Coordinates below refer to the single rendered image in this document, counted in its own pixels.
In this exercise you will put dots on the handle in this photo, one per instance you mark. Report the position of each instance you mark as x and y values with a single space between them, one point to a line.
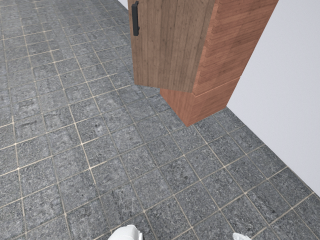
134 9

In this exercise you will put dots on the left robot thigh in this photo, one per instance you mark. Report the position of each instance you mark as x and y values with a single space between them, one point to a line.
126 233

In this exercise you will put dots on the cupboard door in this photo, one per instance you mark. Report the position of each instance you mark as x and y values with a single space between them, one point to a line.
167 51

